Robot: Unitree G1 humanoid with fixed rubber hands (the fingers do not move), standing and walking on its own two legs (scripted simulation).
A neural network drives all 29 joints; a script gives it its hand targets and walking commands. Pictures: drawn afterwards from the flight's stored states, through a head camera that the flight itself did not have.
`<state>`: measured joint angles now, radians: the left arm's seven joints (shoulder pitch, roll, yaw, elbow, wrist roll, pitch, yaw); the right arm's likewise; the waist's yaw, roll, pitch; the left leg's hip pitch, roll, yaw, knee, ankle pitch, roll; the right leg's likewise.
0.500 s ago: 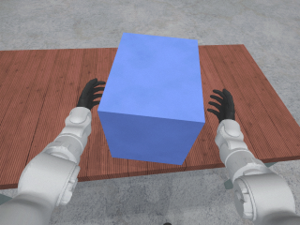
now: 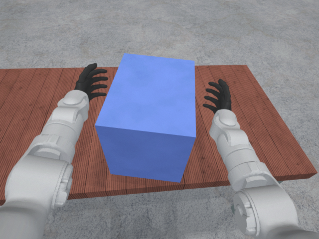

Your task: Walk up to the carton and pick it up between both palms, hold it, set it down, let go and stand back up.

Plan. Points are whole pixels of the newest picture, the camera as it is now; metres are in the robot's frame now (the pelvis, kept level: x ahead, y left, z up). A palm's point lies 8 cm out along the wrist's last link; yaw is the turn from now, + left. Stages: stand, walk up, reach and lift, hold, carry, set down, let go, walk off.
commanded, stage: set down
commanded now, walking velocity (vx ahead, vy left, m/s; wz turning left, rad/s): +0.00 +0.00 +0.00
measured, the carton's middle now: (152, 117) +0.49 -0.04 -0.01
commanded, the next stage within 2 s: none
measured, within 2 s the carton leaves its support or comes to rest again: neither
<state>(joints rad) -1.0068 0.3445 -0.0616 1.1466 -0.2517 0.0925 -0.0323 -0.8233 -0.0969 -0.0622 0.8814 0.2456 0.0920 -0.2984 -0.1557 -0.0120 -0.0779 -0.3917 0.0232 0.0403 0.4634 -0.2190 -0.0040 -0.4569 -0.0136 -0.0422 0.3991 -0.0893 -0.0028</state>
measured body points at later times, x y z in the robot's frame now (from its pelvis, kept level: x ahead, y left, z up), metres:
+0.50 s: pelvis +0.01 +0.01 +0.01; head +0.03 +0.03 +0.45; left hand +0.43 +0.18 +0.10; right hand +0.34 -0.22 +0.09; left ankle +0.00 +0.12 -0.74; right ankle +0.06 -0.12 -0.74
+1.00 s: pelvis +0.02 +0.02 +0.01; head +0.03 +0.03 +0.45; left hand +0.37 +0.21 +0.06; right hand +0.30 -0.21 +0.06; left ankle +0.00 +0.12 -0.74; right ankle +0.06 -0.12 -0.74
